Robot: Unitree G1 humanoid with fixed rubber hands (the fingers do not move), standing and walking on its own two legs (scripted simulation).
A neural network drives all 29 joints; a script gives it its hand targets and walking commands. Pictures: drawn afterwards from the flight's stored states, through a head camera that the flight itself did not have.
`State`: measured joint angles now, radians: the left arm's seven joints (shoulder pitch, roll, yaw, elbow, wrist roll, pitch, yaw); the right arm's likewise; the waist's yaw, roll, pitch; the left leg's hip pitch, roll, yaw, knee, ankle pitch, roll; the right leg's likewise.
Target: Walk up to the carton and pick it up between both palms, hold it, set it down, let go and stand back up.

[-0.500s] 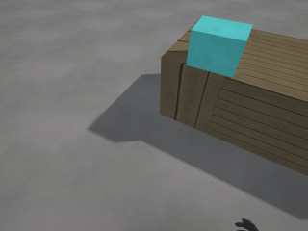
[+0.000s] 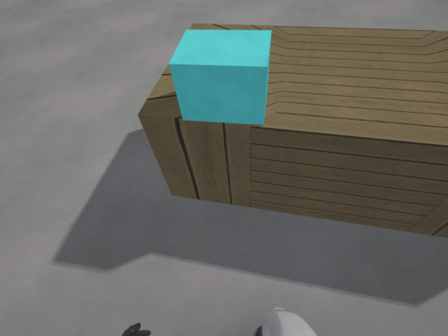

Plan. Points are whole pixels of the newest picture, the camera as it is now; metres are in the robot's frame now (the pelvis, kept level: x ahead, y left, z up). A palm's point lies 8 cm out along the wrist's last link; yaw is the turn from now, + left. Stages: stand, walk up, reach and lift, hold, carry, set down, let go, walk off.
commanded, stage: walk up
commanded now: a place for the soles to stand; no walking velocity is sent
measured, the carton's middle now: (225, 77) +0.89 +0.01 -0.07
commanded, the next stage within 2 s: none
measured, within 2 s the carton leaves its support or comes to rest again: neither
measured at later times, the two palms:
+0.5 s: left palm (110, 329) +0.17 +0.26 -0.14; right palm (334, 246) +0.30 -0.21 -0.10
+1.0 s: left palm (176, 191) +0.47 +0.15 -0.11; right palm (378, 226) +0.35 -0.32 -0.12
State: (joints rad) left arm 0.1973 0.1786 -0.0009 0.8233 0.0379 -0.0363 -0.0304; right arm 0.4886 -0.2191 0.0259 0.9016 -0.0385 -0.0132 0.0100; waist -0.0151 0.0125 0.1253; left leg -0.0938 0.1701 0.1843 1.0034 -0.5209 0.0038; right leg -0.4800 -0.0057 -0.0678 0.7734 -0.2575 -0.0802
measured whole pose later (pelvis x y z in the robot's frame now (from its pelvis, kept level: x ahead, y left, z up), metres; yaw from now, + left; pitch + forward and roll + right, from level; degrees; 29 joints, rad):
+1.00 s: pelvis +0.38 -0.08 +0.01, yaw +1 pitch -3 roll +1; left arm 0.20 0.20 0.00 0.87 0.05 -0.02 -0.04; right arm 0.47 -0.22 -0.01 0.85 -0.05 -0.05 0.00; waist -0.04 0.01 0.10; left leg -0.15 0.15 0.02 0.74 -0.50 -0.03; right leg -0.42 -0.09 -0.08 0.70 -0.23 0.00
